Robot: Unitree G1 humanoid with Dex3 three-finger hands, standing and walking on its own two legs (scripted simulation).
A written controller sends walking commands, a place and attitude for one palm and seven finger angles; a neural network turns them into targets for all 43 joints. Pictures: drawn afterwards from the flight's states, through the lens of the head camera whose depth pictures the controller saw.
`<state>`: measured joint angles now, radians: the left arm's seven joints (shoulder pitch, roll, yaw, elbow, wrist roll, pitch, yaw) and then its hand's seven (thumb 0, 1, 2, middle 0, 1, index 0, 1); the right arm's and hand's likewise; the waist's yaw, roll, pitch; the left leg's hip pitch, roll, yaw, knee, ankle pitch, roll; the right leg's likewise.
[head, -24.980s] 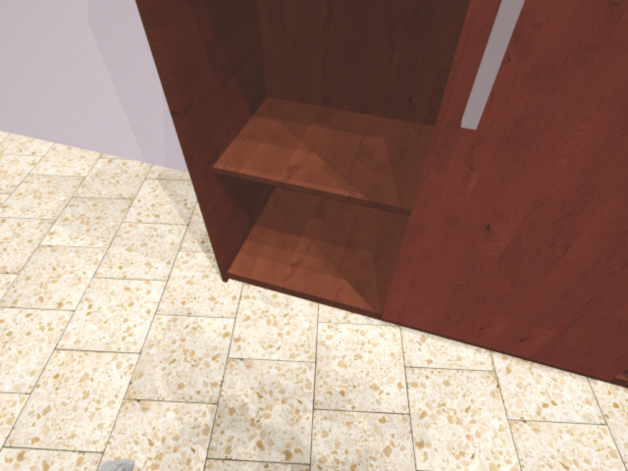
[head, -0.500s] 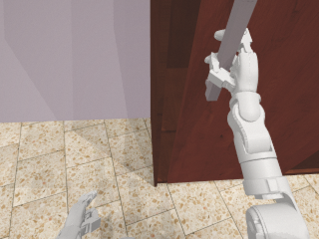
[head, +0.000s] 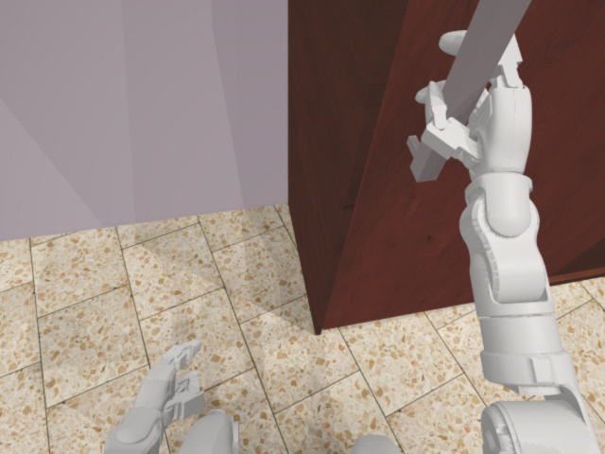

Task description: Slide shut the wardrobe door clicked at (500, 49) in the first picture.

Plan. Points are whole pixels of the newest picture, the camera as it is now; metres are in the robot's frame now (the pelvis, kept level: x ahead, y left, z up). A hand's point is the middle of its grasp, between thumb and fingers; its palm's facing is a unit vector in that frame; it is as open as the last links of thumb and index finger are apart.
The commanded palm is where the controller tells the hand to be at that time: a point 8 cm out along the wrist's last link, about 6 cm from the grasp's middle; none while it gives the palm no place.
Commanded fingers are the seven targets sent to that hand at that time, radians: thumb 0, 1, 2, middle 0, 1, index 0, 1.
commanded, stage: stop walking and hold the door there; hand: right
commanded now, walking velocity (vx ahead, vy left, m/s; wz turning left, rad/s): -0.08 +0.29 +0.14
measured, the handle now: (450, 82) +0.43 -0.19 +0.23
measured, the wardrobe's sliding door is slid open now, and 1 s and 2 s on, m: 0.00 0.00 0.00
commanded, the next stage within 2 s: none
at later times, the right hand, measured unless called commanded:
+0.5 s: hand (435, 118) +0.40 -0.17 +0.21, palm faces +0.41 +0.89 -0.20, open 6.7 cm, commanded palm +0.35 -0.20 +0.21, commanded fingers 0.00 -0.90 -0.90 0.45 1.40 0.45 1.40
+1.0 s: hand (435, 119) +0.40 -0.17 +0.21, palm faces +0.38 +0.90 -0.20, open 6.7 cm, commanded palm +0.36 -0.21 +0.21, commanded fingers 0.00 -0.90 -0.90 0.45 1.40 0.45 1.40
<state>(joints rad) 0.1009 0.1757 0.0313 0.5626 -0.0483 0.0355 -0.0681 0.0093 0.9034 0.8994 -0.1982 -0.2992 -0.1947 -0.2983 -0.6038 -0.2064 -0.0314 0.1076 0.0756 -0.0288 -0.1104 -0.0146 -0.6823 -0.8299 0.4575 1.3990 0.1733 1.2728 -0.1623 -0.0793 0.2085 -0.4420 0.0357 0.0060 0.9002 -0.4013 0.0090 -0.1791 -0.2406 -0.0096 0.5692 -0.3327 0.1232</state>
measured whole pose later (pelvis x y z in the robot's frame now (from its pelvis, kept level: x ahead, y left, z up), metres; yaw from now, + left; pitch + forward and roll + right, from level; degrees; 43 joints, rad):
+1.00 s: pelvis +0.05 +0.06 +0.01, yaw +7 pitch +0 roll +0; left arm 0.19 0.21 -0.02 0.67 -0.03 -0.05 0.08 0.01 0.90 0.90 -0.20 -0.30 -0.20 -0.30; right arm -0.13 -0.40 -0.35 0.04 0.07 -0.13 -0.15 -0.11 -0.60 -0.79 0.46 1.40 0.26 1.35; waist 0.00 0.00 -0.02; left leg -0.23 0.03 -0.07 0.43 -0.20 -0.05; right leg -0.17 -0.05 -0.13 0.46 -0.28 0.00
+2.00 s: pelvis +0.01 +0.00 -0.01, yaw +5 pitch -1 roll +0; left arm 0.14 0.23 -0.01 0.66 -0.03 0.01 0.06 0.01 0.90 0.90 -0.20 -0.30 -0.20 -0.30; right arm -0.33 -0.37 -0.27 0.11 0.05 -0.15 -0.10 -0.14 -0.58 -0.83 0.45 1.47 0.28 1.37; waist 0.04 -0.01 0.05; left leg -0.37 0.14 -0.03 0.63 -0.24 -0.12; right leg -0.34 0.04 -0.12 0.70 -0.41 -0.02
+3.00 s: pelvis -0.03 +0.01 +0.01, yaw +12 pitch -1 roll +1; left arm 0.18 0.20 -0.06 0.68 -0.01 -0.06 0.09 0.01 0.90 0.90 -0.21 -0.30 -0.20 -0.30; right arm -0.37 -0.44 -0.32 0.28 0.06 -0.12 -0.11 -0.02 -0.62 -0.78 0.46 1.40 0.25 1.38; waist 0.02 -0.01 0.04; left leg -0.20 0.02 0.00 0.42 -0.19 -0.03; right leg -0.26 -0.02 -0.15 0.44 -0.17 -0.06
